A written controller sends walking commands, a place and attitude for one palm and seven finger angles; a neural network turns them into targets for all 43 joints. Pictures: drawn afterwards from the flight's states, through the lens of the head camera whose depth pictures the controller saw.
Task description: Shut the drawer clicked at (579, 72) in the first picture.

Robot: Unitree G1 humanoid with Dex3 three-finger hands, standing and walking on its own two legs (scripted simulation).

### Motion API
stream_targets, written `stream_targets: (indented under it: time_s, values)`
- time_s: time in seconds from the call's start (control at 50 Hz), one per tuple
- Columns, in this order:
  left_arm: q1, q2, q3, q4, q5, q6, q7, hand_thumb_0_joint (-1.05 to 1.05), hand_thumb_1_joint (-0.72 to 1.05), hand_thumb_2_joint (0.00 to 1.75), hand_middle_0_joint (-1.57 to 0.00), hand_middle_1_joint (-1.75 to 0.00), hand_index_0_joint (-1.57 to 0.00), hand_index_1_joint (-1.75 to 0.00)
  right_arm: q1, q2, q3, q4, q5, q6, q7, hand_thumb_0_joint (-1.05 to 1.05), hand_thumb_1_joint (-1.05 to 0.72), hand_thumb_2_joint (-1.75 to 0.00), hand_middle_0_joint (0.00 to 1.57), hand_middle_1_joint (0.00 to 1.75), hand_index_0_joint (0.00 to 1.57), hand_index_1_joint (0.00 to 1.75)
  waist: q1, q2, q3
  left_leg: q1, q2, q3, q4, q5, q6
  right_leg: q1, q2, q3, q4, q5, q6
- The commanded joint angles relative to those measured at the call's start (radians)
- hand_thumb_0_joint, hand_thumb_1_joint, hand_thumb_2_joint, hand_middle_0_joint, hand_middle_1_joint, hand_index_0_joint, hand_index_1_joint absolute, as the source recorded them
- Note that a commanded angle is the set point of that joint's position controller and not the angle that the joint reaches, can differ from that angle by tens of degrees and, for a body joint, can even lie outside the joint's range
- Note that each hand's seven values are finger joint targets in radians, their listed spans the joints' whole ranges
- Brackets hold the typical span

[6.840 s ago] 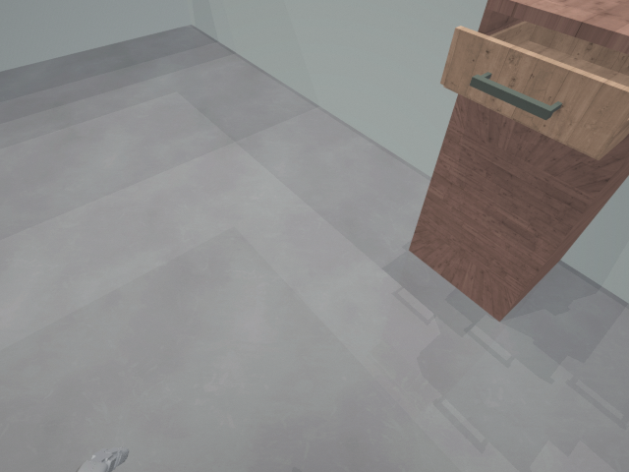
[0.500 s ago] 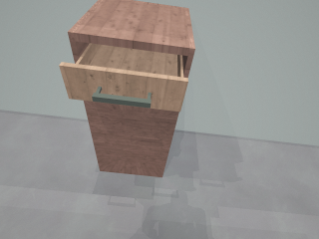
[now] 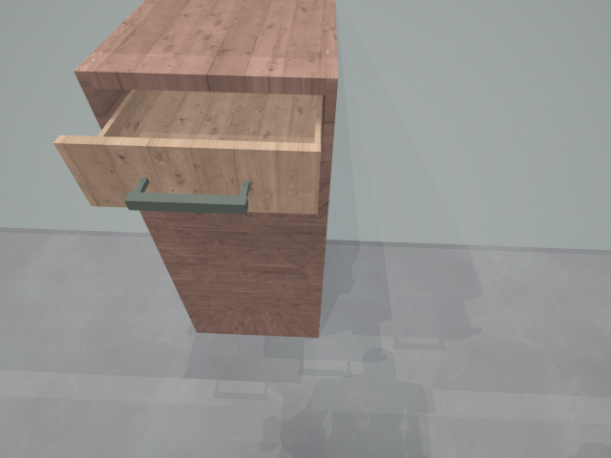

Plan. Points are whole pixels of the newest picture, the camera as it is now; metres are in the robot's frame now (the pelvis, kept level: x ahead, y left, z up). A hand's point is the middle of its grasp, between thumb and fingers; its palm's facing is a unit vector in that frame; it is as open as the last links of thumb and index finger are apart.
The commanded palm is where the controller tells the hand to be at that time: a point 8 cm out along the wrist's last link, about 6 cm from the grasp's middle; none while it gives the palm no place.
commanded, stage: come to a stop and stand still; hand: left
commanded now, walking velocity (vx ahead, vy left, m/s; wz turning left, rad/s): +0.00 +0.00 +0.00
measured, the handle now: (191, 194) +0.46 +0.19 +0.09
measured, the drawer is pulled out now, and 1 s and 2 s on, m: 0.15 0.15 0.15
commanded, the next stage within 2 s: look again from close up in 0.26 s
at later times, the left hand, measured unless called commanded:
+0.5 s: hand out of the picture -0.01 +0.17 -0.17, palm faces +0.04 -0.98 -0.22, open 7.4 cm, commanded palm none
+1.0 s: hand out of the picture -0.02 +0.23 -0.17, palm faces +0.01 -0.98 -0.19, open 7.4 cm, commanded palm none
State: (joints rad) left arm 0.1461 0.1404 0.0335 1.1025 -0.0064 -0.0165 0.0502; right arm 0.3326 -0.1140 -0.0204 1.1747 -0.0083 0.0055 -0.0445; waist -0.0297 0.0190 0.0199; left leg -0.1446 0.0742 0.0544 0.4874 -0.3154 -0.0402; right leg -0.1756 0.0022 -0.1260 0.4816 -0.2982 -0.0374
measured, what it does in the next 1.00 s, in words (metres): shifts its weight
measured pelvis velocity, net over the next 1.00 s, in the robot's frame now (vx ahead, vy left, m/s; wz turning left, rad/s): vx -0.04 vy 0.06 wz -0.03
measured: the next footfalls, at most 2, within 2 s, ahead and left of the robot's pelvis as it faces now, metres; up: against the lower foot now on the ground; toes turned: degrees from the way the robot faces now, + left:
left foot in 1.58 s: +0.07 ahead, +0.13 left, +0.00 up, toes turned -2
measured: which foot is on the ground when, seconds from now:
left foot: down 0.00-1.00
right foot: down 0.00-1.00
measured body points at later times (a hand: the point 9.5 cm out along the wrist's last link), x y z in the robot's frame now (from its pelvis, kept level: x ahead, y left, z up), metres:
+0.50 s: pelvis +0.00 +0.00 +0.00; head +0.02 -0.02 +0.45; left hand -0.01 +0.22 -0.15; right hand +0.01 -0.24 -0.16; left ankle -0.04 +0.14 -0.74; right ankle -0.02 -0.09 -0.74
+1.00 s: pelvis -0.04 +0.06 +0.00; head -0.06 +0.07 +0.45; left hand -0.02 +0.28 -0.16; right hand -0.03 -0.17 -0.15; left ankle -0.05 +0.14 -0.74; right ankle -0.02 -0.09 -0.74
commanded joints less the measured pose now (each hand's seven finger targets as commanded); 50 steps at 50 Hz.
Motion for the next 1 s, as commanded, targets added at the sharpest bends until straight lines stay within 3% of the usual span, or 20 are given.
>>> stream_targets:
  time_s: [0.0, 0.12, 0.22, 0.32, 0.34, 0.36, 0.38, 0.4, 0.44, 0.48, 0.52, 0.54, 0.56, 0.62, 0.64, 0.78, 0.98]
  values:
    - [0.094, 0.070, -0.003, 0.004, 0.011, 0.010, -0.010, 0.00, 0.90, 0.90, -0.20, -0.30, -0.20, -0.30, 0.062, -0.055, -0.001, -0.002, -0.007, -0.013, -0.002, 0.00, -0.90, -0.90, 0.20, 0.30, 0.20, 0.30, 0.028, 0.055, 0.121, -0.053, 0.073, -0.041, -0.142, 0.283, 0.032, -0.019, -0.113, 0.103, -0.123, 0.257, 0.007]
    - [0.138, 0.092, -0.008, 0.015, 0.010, -0.004, -0.008, 0.00, 0.90, 0.90, -0.20, -0.30, -0.20, -0.30, 0.036, -0.084, -0.002, -0.016, -0.007, -0.014, -0.006, 0.00, -0.90, -0.90, 0.20, 0.30, 0.20, 0.30, 0.022, -0.002, 0.002, 0.045, 0.069, -0.020, -0.121, 0.345, 0.026, 0.053, -0.133, 0.118, -0.124, 0.453, 0.004]
    - [0.153, 0.108, -0.010, 0.020, 0.010, -0.009, -0.007, 0.00, 0.90, 0.90, -0.20, -0.30, -0.20, -0.30, 0.014, -0.104, 0.001, -0.028, -0.005, -0.010, -0.005, 0.00, -0.90, -0.90, 0.20, 0.30, 0.20, 0.30, 0.021, -0.047, -0.011, 0.056, 0.063, -0.010, -0.132, 0.315, 0.023, 0.077, -0.140, 0.125, -0.132, 0.509, 0.009]
    - [0.177, 0.104, -0.015, 0.033, 0.011, -0.008, -0.006, 0.00, 0.90, 0.90, -0.20, -0.30, -0.20, -0.30, 0.003, -0.102, 0.005, -0.026, -0.004, -0.007, -0.005, 0.00, -0.90, -0.90, 0.20, 0.30, 0.20, 0.30, 0.024, -0.029, 0.027, 0.057, 0.061, -0.007, -0.149, 0.273, 0.026, 0.049, -0.136, 0.131, -0.154, 0.442, 0.007]
    - [0.196, 0.265, -0.020, -0.049, 0.031, -0.023, 0.000, 0.00, 0.90, 0.90, -0.20, -0.30, -0.20, -0.30, -0.058, -0.209, -0.017, -0.151, -0.016, -0.001, 0.007, 0.00, -0.90, -0.90, 0.20, 0.30, 0.20, 0.30, 0.019, -0.138, 0.168, -0.047, 0.008, -0.049, -0.064, 0.193, 0.042, -0.034, -0.112, 0.155, -0.131, 0.444, 0.053]
    - [0.196, 0.209, 0.004, -0.052, 0.023, -0.030, 0.000, 0.00, 0.90, 0.90, -0.20, -0.30, -0.20, -0.30, -0.023, -0.194, -0.025, -0.170, -0.015, -0.022, 0.003, 0.00, -0.90, -0.90, 0.20, 0.30, 0.20, 0.30, 0.014, 0.000, -0.029, -0.039, 0.021, -0.033, -0.023, 0.178, 0.049, 0.053, -0.179, 0.210, -0.052, 0.525, 0.008]
    - [0.185, 0.223, 0.018, -0.057, 0.025, -0.032, 0.000, 0.00, 0.90, 0.90, -0.20, -0.30, -0.20, -0.30, -0.017, -0.178, -0.036, -0.155, -0.016, -0.030, -0.006, 0.00, -0.90, -0.90, 0.20, 0.30, 0.20, 0.30, 0.009, 0.045, -0.119, -0.047, 0.005, -0.022, 0.001, 0.183, 0.052, 0.129, -0.189, 0.211, -0.026, 0.673, -0.017]
    - [0.215, 0.201, 0.008, -0.060, 0.020, -0.033, 0.001, 0.00, 0.90, 0.90, -0.20, -0.30, -0.20, -0.30, -0.012, -0.157, -0.028, -0.159, -0.010, -0.033, -0.008, 0.00, -0.90, -0.90, 0.20, 0.30, 0.20, 0.30, 0.024, 0.029, -0.167, -0.055, 0.001, -0.017, 0.026, 0.165, 0.052, 0.170, -0.198, 0.200, -0.018, 0.713, -0.036]
    - [0.244, 0.179, 0.001, -0.061, 0.025, -0.032, 0.002, 0.00, 0.90, 0.90, -0.20, -0.30, -0.20, -0.30, -0.023, -0.132, -0.020, -0.177, -0.006, -0.025, -0.002, 0.00, -0.90, -0.90, 0.20, 0.30, 0.20, 0.30, 0.036, -0.119, -0.148, -0.117, -0.019, -0.006, 0.062, 0.072, 0.054, 0.190, -0.209, 0.215, -0.030, 0.770, -0.044]
    - [0.222, 0.180, 0.007, -0.073, 0.027, -0.025, 0.001, 0.00, 0.90, 0.90, -0.20, -0.30, -0.20, -0.30, -0.045, -0.161, -0.032, -0.189, -0.002, -0.017, 0.001, 0.00, -0.90, -0.90, 0.20, 0.30, 0.20, 0.30, 0.033, -0.184, -0.052, -0.132, -0.010, -0.021, 0.076, 0.020, 0.061, 0.091, -0.214, 0.205, -0.072, 0.597, -0.051]
    - [0.181, 0.183, 0.006, -0.088, 0.026, -0.023, -0.001, 0.00, 0.90, 0.90, -0.20, -0.30, -0.20, -0.30, -0.042, -0.171, -0.032, -0.184, -0.003, -0.017, 0.004, 0.00, -0.90, -0.90, 0.20, 0.30, 0.20, 0.30, 0.015, -0.131, 0.000, -0.086, 0.000, -0.023, 0.025, 0.090, 0.065, 0.000, -0.194, 0.188, -0.089, 0.436, -0.052]
    - [0.172, 0.157, -0.003, -0.095, 0.025, -0.017, -0.002, 0.00, 0.90, 0.90, -0.20, -0.30, -0.20, -0.30, -0.023, -0.145, -0.023, -0.173, -0.007, -0.017, 0.009, 0.00, -0.90, -0.90, 0.20, 0.30, 0.20, 0.30, 0.009, -0.122, 0.004, -0.051, 0.007, -0.018, -0.009, 0.138, 0.068, -0.026, -0.164, 0.165, -0.083, 0.361, -0.038]
    - [0.167, 0.152, -0.006, -0.096, 0.022, -0.014, -0.004, 0.00, 0.90, 0.90, -0.20, -0.30, -0.20, -0.30, -0.020, -0.157, -0.021, -0.166, -0.009, -0.019, 0.010, 0.00, -0.90, -0.90, 0.20, 0.30, 0.20, 0.30, 0.009, -0.070, 0.030, -0.040, 0.019, -0.030, -0.026, 0.174, 0.068, -0.056, -0.141, 0.142, -0.075, 0.294, -0.020]
    - [0.173, 0.157, -0.005, -0.096, 0.020, -0.006, -0.008, 0.00, 0.90, 0.90, -0.20, -0.30, -0.20, -0.30, -0.052, -0.179, -0.017, -0.165, -0.010, -0.026, 0.009, 0.00, -0.90, -0.90, 0.20, 0.30, 0.20, 0.30, 0.030, 0.039, 0.038, -0.072, 0.045, -0.050, -0.063, 0.267, 0.072, -0.020, -0.117, 0.117, -0.048, 0.265, 0.002]
    - [0.188, 0.145, -0.010, -0.095, 0.021, -0.002, -0.008, 0.00, 0.90, 0.90, -0.20, -0.30, -0.20, -0.30, -0.055, -0.168, -0.012, -0.162, -0.010, -0.028, 0.010, 0.00, -0.90, -0.90, 0.20, 0.30, 0.20, 0.30, 0.036, 0.036, 0.030, -0.072, 0.048, -0.049, -0.067, 0.285, 0.074, -0.003, -0.112, 0.114, -0.052, 0.259, 0.007]
    - [0.181, 0.135, -0.022, -0.089, 0.020, 0.012, -0.013, 0.00, 0.90, 0.90, -0.20, -0.30, -0.20, -0.30, -0.059, -0.170, 0.000, -0.159, -0.011, -0.024, 0.017, 0.00, -0.90, -0.90, 0.20, 0.30, 0.20, 0.30, 0.042, 0.013, 0.082, -0.138, 0.046, -0.076, -0.156, 0.085, 0.075, -0.007, -0.106, 0.111, -0.087, 0.115, 0.031]
    - [0.213, 0.104, -0.024, -0.074, 0.024, 0.014, -0.011, 0.00, 0.90, 0.90, -0.20, -0.30, -0.20, -0.30, -0.024, -0.166, -0.005, -0.133, -0.007, -0.025, 0.021, 0.00, -0.90, -0.90, 0.20, 0.30, 0.20, 0.30, 0.042, -0.003, 0.080, -0.152, 0.054, -0.105, -0.235, -0.024, 0.085, 0.003, -0.108, 0.102, -0.083, 0.124, 0.044]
